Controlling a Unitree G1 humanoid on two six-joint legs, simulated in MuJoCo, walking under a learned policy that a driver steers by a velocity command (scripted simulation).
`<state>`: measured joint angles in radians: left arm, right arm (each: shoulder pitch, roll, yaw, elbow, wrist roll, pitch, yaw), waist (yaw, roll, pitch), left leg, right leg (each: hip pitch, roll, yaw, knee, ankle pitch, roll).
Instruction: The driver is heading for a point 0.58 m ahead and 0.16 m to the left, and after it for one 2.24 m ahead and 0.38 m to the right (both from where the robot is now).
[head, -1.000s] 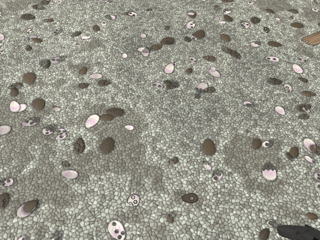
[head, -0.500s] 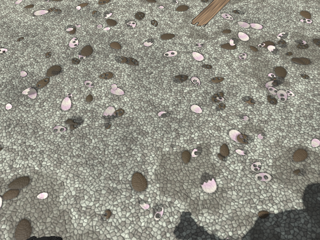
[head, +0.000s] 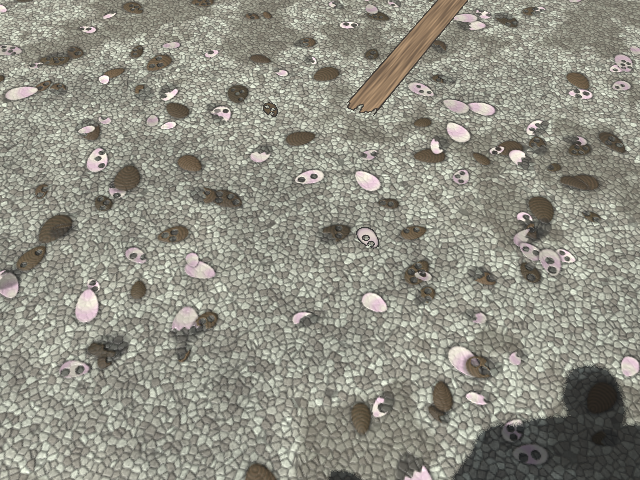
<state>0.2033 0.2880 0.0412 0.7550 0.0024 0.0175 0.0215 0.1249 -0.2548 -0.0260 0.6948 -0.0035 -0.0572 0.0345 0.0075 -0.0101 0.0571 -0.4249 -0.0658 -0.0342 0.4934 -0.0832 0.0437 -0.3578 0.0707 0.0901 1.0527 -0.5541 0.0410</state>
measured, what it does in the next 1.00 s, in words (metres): walks ahead, turning left: right foot, then left foot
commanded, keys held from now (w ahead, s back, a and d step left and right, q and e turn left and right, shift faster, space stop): q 0.28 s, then w+q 0.52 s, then w+e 0.20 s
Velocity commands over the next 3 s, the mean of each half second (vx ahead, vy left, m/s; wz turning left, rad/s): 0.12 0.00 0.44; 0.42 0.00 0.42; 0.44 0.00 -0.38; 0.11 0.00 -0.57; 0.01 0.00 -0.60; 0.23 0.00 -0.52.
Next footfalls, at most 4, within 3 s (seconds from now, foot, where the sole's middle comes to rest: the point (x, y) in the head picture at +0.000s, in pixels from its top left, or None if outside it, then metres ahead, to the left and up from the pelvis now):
0.26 right None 0.11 -0.14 -0.76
0.76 left None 0.16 0.18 -0.76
1.28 right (247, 428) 0.56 0.18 -0.76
1.70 left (144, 365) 0.70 0.42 -0.76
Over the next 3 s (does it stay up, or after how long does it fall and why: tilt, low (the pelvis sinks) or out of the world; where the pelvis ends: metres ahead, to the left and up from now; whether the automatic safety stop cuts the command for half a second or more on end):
stays up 0.66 0.22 0.01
